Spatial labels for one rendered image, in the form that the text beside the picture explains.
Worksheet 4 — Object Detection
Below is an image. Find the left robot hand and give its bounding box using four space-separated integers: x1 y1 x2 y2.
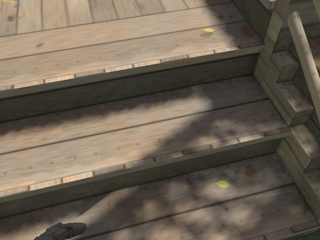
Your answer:
34 222 87 240

